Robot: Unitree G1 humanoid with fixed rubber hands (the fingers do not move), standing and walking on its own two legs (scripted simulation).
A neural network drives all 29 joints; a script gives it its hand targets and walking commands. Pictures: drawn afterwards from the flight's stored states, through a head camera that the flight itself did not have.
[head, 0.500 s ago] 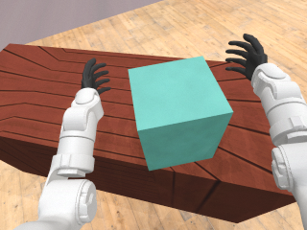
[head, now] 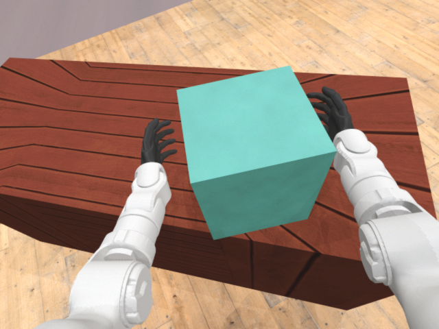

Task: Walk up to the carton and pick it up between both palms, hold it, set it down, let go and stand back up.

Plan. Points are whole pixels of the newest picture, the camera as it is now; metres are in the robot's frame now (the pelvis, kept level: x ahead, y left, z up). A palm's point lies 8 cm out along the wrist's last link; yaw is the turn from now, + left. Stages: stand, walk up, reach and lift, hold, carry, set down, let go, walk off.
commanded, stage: reach and lift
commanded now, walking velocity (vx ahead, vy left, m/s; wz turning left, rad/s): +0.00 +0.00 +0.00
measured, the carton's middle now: (248, 160) +0.44 +0.06 +0.01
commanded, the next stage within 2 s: none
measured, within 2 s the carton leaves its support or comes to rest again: neither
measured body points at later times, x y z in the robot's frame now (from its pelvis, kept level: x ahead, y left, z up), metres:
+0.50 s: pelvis +0.00 -0.01 +0.00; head +0.13 -0.04 +0.43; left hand +0.41 +0.22 +0.04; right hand +0.52 -0.07 +0.06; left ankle -0.04 +0.17 -0.73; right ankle +0.05 -0.08 -0.73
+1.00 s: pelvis +0.02 +0.00 +0.01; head +0.13 +0.00 +0.44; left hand +0.41 +0.21 +0.03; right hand +0.51 -0.08 +0.06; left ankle -0.03 +0.16 -0.73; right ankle +0.05 -0.08 -0.73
